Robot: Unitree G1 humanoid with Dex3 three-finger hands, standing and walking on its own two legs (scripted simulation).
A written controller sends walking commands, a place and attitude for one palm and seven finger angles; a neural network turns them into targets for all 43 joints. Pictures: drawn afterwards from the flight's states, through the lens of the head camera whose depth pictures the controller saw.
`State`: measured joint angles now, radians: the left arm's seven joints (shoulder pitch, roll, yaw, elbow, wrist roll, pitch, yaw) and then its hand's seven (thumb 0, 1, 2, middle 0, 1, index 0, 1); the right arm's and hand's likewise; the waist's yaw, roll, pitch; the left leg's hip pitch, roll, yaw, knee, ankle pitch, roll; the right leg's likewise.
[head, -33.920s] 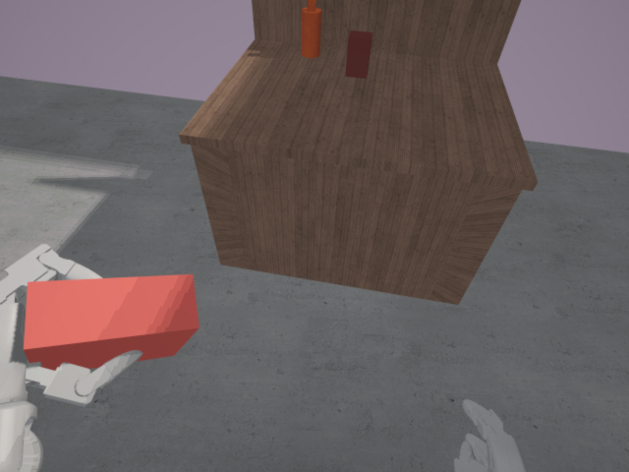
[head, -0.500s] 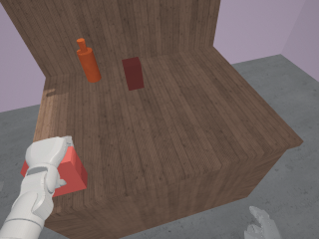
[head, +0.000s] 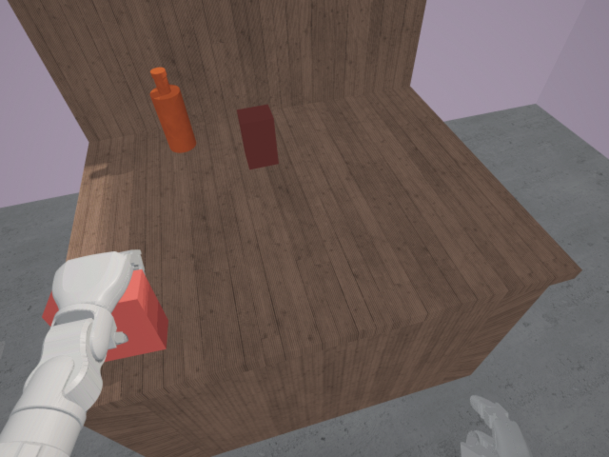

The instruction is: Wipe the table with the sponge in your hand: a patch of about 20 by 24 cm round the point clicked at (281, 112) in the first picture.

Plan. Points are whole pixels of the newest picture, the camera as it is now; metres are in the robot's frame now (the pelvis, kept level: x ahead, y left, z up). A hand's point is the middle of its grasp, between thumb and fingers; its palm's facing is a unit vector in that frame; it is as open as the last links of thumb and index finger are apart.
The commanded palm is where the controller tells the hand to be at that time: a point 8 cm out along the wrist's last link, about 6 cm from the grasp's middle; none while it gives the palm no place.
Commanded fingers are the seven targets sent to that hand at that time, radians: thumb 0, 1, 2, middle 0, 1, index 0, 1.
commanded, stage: move the sponge above the wiping area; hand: left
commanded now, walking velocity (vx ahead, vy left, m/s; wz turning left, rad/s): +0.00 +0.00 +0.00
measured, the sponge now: (119, 327) +0.27 +0.32 -0.03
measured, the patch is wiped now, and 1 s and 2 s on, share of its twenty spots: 0.00 0.00 0.00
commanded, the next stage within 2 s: none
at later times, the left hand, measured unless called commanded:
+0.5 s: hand (108, 287) +0.29 +0.31 +0.05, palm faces +0.02 -0.01 -1.00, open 9.6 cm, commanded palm +0.26 +0.32 +0.10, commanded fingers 0.00 0.10 1.30 -1.20 -1.60 -1.20 -1.60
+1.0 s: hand (91, 286) +0.28 +0.32 +0.07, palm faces +0.06 +0.02 -1.00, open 9.6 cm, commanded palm +0.26 +0.31 +0.10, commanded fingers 0.00 0.10 1.30 -1.20 -1.60 -1.20 -1.60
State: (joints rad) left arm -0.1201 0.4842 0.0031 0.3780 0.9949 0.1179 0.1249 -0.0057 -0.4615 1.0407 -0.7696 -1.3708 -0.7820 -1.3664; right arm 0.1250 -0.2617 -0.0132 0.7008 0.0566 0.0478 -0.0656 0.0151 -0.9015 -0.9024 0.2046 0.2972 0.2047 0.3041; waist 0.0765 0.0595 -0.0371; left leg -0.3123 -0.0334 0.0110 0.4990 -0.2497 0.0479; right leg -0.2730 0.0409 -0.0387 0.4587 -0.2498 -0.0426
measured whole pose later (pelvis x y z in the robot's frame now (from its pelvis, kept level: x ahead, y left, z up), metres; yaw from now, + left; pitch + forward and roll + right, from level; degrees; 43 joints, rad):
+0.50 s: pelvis +0.00 +0.01 +0.00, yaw +0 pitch +4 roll -1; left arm -0.13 0.48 0.01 0.34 1.00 0.11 0.20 -0.01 -0.46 1.04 -0.77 -1.37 -0.78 -1.37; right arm 0.11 -0.25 -0.02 0.71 0.05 0.05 -0.06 0.02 -0.90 -0.90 0.20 0.30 0.20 0.30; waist 0.08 0.06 -0.04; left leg -0.32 -0.04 0.02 0.50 -0.25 0.05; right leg -0.28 0.04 -0.03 0.46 -0.25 -0.04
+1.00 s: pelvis -0.01 -0.01 +0.00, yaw +0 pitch +2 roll +0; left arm -0.18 0.48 -0.01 0.38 0.95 0.27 0.23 0.00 -0.46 1.04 -0.77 -1.37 -0.78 -1.37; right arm 0.06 -0.25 0.00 0.73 0.08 0.07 -0.07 0.02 -0.90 -0.90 0.20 0.30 0.20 0.30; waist 0.09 0.08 -0.05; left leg -0.29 -0.03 0.01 0.47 -0.23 0.04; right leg -0.26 0.04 -0.03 0.45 -0.24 -0.05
